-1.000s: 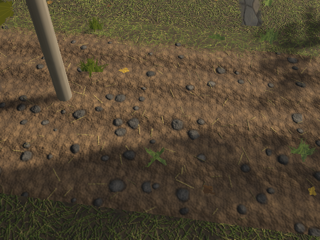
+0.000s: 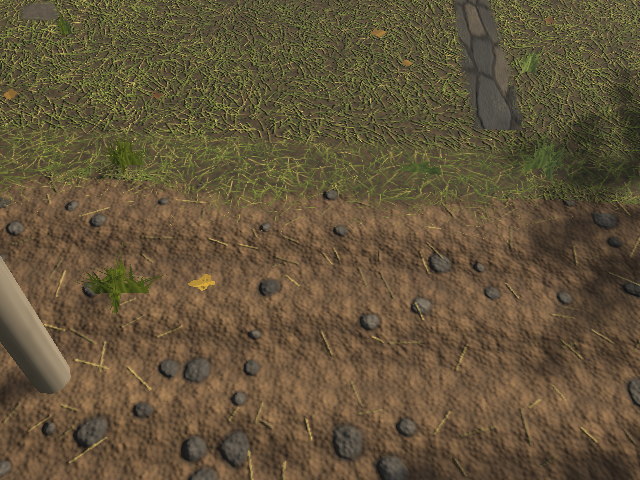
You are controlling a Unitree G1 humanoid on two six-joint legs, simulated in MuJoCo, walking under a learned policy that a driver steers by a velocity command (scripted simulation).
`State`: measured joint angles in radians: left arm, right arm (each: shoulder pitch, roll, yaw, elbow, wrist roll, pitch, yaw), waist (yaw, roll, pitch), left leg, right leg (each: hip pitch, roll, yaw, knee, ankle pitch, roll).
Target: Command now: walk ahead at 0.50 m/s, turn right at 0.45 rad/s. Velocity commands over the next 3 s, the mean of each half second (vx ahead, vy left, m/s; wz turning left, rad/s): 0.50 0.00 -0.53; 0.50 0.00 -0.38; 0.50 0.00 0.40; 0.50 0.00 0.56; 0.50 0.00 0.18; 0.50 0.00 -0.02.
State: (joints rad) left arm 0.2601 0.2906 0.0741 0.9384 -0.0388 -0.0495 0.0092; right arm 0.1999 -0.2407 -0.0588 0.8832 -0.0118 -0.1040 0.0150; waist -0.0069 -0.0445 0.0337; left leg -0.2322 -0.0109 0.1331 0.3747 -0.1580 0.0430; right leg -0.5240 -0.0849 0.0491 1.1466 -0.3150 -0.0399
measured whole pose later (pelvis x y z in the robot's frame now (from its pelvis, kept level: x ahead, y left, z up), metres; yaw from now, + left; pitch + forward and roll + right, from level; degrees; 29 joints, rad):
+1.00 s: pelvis +0.55 -0.15 -0.01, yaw -27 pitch +1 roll +1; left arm 0.29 0.27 0.06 0.78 0.00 -0.07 0.01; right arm 0.20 -0.27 -0.06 0.81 0.00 -0.10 0.04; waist -0.01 -0.02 0.02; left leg -0.33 -0.07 -0.02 0.45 -0.15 0.06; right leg -0.41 0.02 0.07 1.17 -0.39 -0.04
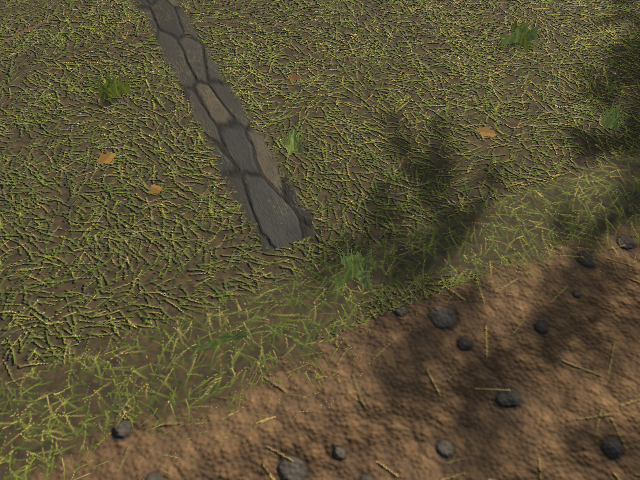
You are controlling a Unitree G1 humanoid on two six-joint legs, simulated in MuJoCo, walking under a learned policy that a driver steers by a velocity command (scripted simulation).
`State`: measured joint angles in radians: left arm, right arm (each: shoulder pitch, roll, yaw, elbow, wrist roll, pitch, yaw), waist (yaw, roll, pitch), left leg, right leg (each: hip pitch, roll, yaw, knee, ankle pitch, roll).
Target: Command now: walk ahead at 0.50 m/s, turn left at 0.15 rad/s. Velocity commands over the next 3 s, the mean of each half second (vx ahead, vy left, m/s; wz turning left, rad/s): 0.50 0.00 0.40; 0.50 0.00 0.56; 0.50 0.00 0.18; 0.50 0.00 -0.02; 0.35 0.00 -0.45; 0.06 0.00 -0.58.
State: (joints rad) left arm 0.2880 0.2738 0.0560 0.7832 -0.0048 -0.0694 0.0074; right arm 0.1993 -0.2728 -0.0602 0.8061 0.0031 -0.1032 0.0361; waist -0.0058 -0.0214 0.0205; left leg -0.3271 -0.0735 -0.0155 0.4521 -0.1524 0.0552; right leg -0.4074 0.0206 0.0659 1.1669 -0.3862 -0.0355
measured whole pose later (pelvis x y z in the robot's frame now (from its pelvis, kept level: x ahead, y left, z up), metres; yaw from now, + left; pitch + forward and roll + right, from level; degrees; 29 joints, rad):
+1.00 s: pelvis +0.49 +0.13 +0.00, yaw +33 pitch +2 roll +0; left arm 0.18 0.31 0.05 0.73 0.00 -0.10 0.00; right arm 0.27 -0.29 -0.06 0.66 0.00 -0.04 0.03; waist -0.01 -0.02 0.05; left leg -0.29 -0.10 -0.03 0.44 -0.17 0.10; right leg -0.57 -0.10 0.05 1.11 -0.32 0.03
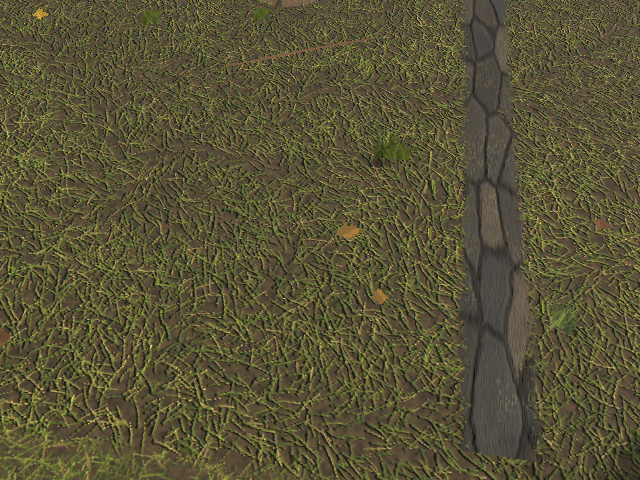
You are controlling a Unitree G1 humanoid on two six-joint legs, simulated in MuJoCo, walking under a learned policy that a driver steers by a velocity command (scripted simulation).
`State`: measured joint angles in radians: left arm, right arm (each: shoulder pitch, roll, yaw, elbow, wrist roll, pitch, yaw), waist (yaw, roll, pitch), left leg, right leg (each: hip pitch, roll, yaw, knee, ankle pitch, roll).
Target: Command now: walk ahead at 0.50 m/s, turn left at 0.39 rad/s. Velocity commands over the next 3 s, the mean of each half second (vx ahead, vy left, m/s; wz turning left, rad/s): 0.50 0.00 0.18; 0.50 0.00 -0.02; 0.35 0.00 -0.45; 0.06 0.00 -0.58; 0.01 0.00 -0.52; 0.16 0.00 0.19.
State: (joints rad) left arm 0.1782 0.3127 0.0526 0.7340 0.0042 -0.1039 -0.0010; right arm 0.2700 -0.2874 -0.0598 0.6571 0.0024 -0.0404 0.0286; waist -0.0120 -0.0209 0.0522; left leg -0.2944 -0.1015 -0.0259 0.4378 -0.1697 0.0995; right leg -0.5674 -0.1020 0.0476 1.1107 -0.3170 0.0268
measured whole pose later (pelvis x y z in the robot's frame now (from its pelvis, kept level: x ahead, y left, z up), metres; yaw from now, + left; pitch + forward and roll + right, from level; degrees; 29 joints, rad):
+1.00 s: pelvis +0.56 +0.01 +0.00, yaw +1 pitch +1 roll +0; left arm 0.31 0.31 0.05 0.84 -0.03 -0.06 -0.01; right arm 0.19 -0.26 -0.05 0.72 -0.01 -0.08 0.02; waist 0.01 -0.04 0.03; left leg -0.32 -0.02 0.07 0.47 -0.17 0.05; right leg -0.43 -0.05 0.05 1.14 -0.37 -0.02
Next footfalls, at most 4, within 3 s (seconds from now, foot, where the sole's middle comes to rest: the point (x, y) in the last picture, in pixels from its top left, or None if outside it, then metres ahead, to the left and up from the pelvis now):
0.32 right None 0.37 -0.15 -0.78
0.86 left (273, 386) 0.65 0.11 -0.78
1.38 right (374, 283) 0.92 -0.13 -0.78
1.84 left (291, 255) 1.00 0.07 -0.78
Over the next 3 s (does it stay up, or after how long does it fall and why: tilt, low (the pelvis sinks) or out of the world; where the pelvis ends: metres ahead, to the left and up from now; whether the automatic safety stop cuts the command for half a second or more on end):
stays up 0.92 -0.07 0.00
